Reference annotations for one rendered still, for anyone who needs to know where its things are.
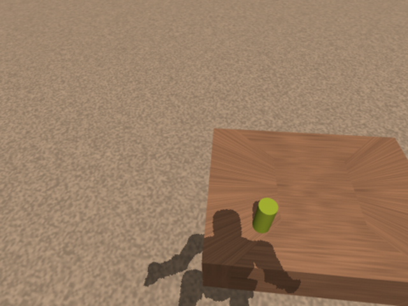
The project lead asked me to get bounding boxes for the can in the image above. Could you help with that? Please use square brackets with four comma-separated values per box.
[252, 198, 278, 233]

